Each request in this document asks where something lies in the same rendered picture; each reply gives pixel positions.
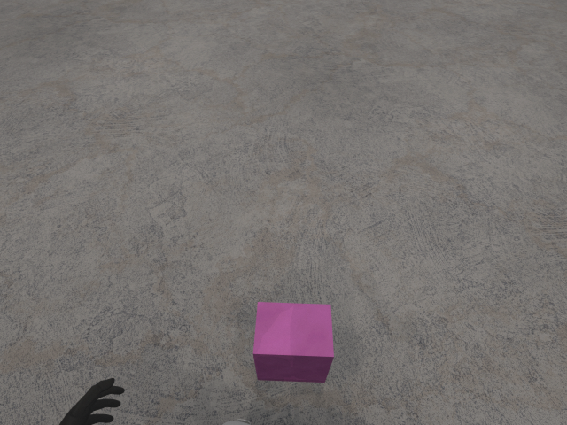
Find carton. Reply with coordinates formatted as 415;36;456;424
253;302;334;383

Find robot left hand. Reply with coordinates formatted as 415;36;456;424
59;378;125;425

